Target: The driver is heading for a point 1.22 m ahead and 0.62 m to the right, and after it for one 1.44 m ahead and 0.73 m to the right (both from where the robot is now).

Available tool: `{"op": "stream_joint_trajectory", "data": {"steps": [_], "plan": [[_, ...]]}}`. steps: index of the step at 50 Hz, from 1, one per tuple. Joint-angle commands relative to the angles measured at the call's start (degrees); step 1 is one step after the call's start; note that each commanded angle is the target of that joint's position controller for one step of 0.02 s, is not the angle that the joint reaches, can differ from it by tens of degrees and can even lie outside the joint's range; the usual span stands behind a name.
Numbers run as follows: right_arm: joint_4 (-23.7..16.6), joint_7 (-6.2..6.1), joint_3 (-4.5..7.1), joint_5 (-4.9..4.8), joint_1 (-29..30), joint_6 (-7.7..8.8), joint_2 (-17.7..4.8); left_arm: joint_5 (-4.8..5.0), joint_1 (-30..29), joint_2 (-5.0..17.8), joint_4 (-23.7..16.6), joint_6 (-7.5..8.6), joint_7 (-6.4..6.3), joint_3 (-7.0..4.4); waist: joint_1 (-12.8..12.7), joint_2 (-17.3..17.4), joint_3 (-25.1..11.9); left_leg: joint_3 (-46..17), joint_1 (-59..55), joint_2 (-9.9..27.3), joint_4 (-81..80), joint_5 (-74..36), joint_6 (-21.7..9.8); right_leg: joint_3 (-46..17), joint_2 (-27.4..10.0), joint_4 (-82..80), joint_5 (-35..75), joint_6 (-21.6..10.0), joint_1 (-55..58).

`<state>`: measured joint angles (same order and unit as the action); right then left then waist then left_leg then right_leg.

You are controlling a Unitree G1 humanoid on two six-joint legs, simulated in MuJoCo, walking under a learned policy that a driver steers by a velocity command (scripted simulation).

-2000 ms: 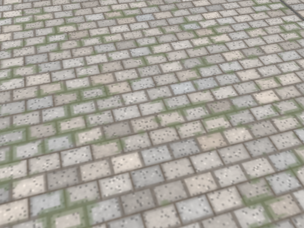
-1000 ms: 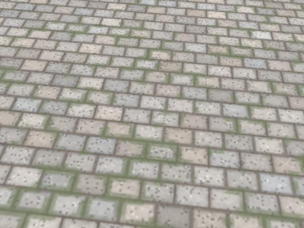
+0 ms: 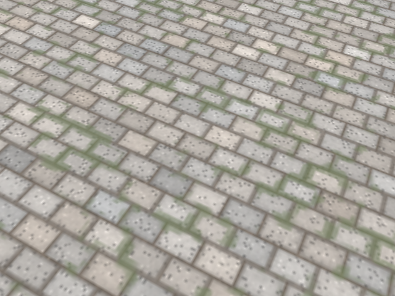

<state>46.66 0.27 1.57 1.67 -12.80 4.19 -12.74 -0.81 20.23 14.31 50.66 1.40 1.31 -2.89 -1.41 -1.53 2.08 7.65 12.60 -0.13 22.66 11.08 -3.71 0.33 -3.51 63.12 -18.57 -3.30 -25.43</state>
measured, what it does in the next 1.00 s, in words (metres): walks ahead, turning right: right foot, then left foot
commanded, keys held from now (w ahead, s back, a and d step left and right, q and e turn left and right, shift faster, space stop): w+e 1.00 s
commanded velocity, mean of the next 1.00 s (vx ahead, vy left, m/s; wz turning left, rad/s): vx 0.50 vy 0.00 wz -0.54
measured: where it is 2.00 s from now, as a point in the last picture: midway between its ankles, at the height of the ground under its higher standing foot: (306, 218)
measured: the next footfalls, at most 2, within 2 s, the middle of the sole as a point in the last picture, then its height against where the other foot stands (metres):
right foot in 0.36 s outside the picture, level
left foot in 0.90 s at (230, 242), level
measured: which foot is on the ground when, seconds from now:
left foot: down 0.00-0.38, up 0.40-0.88, down 0.90-1.00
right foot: up 0.00-0.34, down 0.36-0.92, up 0.94-1.00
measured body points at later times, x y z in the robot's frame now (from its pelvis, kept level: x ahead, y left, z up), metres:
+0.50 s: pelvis +0.25 -0.07 -0.02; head +0.28 -0.09 +0.43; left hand +0.44 +0.16 -0.13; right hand +0.26 -0.34 -0.14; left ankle +0.18 +0.09 -0.64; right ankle +0.28 -0.12 -0.74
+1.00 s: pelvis +0.53 -0.13 -0.02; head +0.56 -0.13 +0.43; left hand +0.72 +0.10 -0.14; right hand +0.54 -0.44 -0.10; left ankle +0.64 -0.08 -0.74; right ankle +0.35 -0.14 -0.67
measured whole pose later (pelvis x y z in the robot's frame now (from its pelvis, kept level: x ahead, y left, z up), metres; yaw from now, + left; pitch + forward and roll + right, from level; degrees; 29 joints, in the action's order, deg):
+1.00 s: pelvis +0.53 -0.13 -0.02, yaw -36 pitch +1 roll +0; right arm 40.0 -0.3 1.5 2.4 -7.0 3.4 -15.1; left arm -0.9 21.0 18.1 46.0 1.8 0.5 -4.1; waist -3.4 -1.6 2.2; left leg 2.3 22.6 -0.7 32.0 10.6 -1.9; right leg -5.7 5.8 62.3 -24.1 -4.8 -16.1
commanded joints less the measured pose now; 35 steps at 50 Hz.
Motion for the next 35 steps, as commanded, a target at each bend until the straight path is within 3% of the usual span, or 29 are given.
{"op": "stream_joint_trajectory", "data": {"steps": [1,5,8,13,16,17,18,19,20,21,22,23,25,26,29,35], "plan": [[-1.0,-0.55,1.69,-0.82,-3.1,2.05,-6.1,-0.57,1.8,2.3,-2.6,-1.00,0.99,-1.20,-0.1,6.6,-0.9,-9.6,-5.8,15.1,-14.2,-12.8,-4.5,-1.6,-2.3,1.6,5.4,0.7,-8.4],[0.9,-0.86,1.90,-0.59,-6.2,2.37,-6.0,-0.85,-5.6,1.9,-5.1,-1.38,1.67,-1.18,0.8,5.8,1.7,-3.9,-7.6,14.8,-15.7,-13.9,-5.2,-1.1,-3.1,-3.0,12.9,1.7,-15.2],[1.8,-0.94,1.93,-0.53,-7.0,2.29,-6.3,-0.96,-11.5,1.1,-7.3,-1.12,2.27,-0.48,1.8,5.7,3.2,0.6,-8.1,13.9,-15.3,-16.0,-4.8,1.1,-2.4,-13.4,18.3,1.5,-14.0],[3.9,-1.51,2.60,-0.42,-10.8,1.40,-8.8,-1.49,-18.5,1.7,-10.8,-0.96,3.02,-0.01,3.5,5.2,4.3,4.9,-15.6,16.1,-11.5,-26.6,-3.6,6.4,-0.2,-24.3,14.7,-2.1,-11.0],[4.2,-1.91,3.17,-0.21,-10.1,0.30,-11.4,-1.56,-14.1,3.2,-10.3,-1.02,2.27,-0.81,0.9,7.1,0.2,7.5,-19.6,16.3,1.0,-52.1,-2.5,9.8,5.4,-26.1,5.4,-5.7,-2.8],[4.1,-1.88,3.46,-0.16,-9.7,-0.38,-12.3,-1.48,-8.9,4.2,-9.1,-0.70,1.84,-1.46,-1.4,7.1,-3.1,7.7,-19.3,16.2,9.8,-55.3,-2.4,10.0,7.6,-27.5,2.7,-7.2,2.8],[3.6,-1.70,3.53,-0.41,-9.0,-0.85,-12.7,-1.86,-0.7,5.8,-6.5,-0.05,1.12,-2.46,-5.3,4.8,-7.8,8.5,-14.3,15.0,23.0,-48.4,-1.1,8.6,9.3,-32.5,4.6,-8.9,14.3],[1.8,-1.48,2.78,-0.29,-9.5,-0.75,-10.0,-2.38,6.4,11.5,-4.9,0.17,0.16,-4.32,-7.6,-1.4,-13.4,8.4,-1.3,12.7,40.5,-25.7,0.8,-6.1,-1.2,-35.1,-1.0,-11.9,28.2],[-2.8,-0.38,2.17,-1.09,-9.4,-0.15,-5.4,-0.93,2.5,17.8,-6.2,-0.42,-0.05,-5.81,-2.9,-14.7,-17.2,1.7,23.9,-1.7,61.3,19.4,4.6,-40.3,-15.2,-44.0,0.7,-21.2,42.6],[-4.3,-0.17,2.39,-0.33,-2.4,0.58,-9.1,0.25,2.9,16.8,-6.9,-1.03,-0.15,-5.68,-5.8,-3.3,-15.3,-9.0,30.6,0.8,62.5,16.0,4.1,-40.0,-15.7,-47.9,5.2,-20.6,41.1],[-4.8,0.03,1.98,-1.08,-0.6,1.30,-7.9,0.35,0.5,13.9,-6.3,-0.99,-0.70,-4.88,-4.0,-0.5,-8.4,-9.5,31.7,3.6,59.7,10.7,3.6,-31.6,-14.9,-47.4,10.4,-19.3,34.8],[-4.0,-0.18,1.84,-1.13,-2.0,1.69,-7.6,0.42,-1.3,10.6,-5.8,-0.67,-0.89,-3.96,-0.9,3.4,-3.6,-9.4,28.1,5.7,53.3,7.8,3.5,-25.7,-12.1,-47.9,18.1,-16.5,26.5],[-3.5,-0.16,1.74,0.72,-3.9,-0.13,-7.2,0.78,-5.0,7.8,-6.4,0.27,-1.17,-2.92,2.6,2.7,-2.5,-9.9,21.1,7.3,46.8,7.1,4.5,-18.1,-6.8,-49.1,24.8,-13.7,18.4],[-3.4,0.04,1.76,1.16,-4.5,-1.17,-7.0,0.89,-4.8,7.6,-6.5,0.91,-1.01,-2.74,3.1,2.2,-3.1,-9.5,19.7,7.1,45.2,7.1,5.1,-16.8,-5.7,-49.5,27.2,-13.7,17.2],[-4.9,0.50,1.49,1.17,-1.6,-2.61,-6.0,0.86,-2.1,9.7,-5.9,1.92,-0.73,-3.18,2.7,1.1,-2.4,-8.1,21.6,6.7,39.0,3.4,6.5,-14.9,-3.5,-51.0,27.4,-13.3,15.5],[-9.1,0.91,1.04,0.66,11.3,-2.46,-6.1,0.86,4.4,10.1,-5.2,1.72,-0.94,-3.31,-2.3,-1.7,-0.3,-8.3,27.4,5.0,22.9,-8.1,7.4,-16.9,-2.2,-50.3,24.9,-10.6,21.3]]}}
Velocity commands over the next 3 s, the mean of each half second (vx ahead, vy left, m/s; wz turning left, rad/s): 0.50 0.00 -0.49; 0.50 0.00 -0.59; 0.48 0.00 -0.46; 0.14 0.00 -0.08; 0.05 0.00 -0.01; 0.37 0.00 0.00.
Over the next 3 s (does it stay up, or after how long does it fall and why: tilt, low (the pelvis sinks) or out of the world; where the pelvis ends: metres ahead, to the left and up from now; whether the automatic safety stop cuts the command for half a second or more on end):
stays up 0.97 -0.50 0.00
